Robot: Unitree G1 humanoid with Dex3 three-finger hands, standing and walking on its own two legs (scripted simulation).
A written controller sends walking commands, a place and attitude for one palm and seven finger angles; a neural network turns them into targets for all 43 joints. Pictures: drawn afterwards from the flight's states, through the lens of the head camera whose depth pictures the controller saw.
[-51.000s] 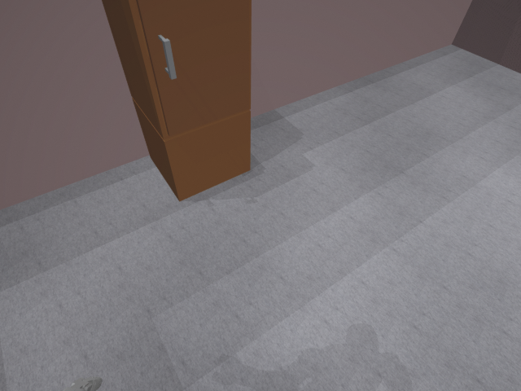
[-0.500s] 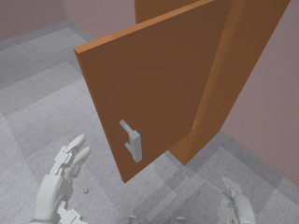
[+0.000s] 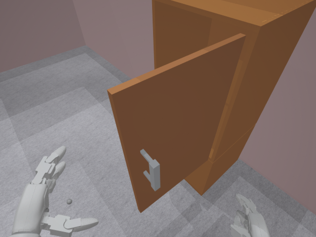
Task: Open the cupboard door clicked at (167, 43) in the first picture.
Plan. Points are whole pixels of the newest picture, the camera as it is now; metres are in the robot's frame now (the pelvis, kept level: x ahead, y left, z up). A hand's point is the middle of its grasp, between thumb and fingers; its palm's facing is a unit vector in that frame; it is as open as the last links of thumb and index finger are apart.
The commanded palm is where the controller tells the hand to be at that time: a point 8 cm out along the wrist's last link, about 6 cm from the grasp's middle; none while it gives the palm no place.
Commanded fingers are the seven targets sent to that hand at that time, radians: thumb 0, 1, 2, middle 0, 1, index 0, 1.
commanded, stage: draw the hand back to the body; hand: left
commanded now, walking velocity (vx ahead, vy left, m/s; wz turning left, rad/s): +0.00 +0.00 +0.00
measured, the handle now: (150, 170) +0.29 +0.06 +0.01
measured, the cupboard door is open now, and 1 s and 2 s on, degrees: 87 87 87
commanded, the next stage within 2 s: step back with the hand held close in 0.86 s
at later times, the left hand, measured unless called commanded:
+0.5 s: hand (21, 163) +0.19 +0.26 +0.19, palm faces +0.43 -0.80 -0.42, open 8.9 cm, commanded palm +0.14 +0.30 +0.20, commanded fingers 0.00 0.90 0.90 -0.20 -0.30 -0.20 -0.30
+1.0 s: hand (29, 165) +0.19 +0.25 +0.19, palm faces +0.42 -0.81 -0.40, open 7.5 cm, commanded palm +0.15 +0.29 +0.21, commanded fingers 0.00 0.90 0.90 -0.20 -0.30 -0.20 -0.30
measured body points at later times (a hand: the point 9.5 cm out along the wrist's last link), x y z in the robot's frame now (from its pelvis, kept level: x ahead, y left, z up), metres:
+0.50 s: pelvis +0.00 +0.00 +0.03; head -0.02 -0.01 +0.48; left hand +0.16 +0.30 +0.21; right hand +0.20 -0.21 -0.05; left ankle -0.02 +0.07 -0.71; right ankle +0.00 -0.09 -0.71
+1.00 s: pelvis +0.00 -0.01 +0.03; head -0.02 -0.03 +0.48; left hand +0.16 +0.29 +0.21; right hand +0.18 -0.23 -0.05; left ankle -0.02 +0.07 -0.71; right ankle +0.00 -0.09 -0.71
